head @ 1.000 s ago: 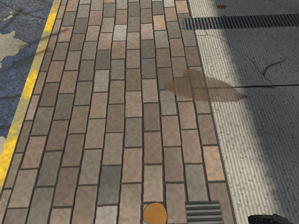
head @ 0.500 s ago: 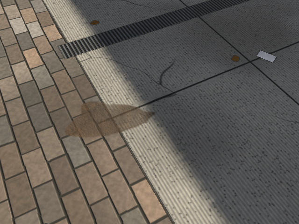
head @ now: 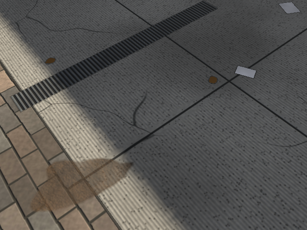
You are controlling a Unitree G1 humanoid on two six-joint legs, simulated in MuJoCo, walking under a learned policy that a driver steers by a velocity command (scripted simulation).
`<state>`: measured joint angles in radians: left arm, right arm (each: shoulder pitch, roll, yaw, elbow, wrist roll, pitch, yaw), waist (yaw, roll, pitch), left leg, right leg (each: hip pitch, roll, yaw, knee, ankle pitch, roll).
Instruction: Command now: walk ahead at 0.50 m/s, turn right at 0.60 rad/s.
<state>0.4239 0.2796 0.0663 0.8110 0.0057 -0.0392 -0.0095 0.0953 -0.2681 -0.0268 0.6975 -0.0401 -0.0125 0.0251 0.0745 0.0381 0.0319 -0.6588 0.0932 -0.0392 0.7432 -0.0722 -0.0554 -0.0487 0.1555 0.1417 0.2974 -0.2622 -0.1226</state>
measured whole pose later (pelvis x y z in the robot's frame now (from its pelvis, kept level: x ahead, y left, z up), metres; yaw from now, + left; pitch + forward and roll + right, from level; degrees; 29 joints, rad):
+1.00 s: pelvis +0.36 -0.03 -0.01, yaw -19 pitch -1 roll -1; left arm 0.22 0.20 0.01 0.89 0.01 0.00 0.01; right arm 0.27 -0.22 -0.02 0.92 -0.03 0.04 -0.03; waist 0.00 0.01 0.01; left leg -0.23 0.03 0.00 0.51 -0.28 0.01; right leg -0.29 0.08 -0.04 0.44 -0.14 -0.07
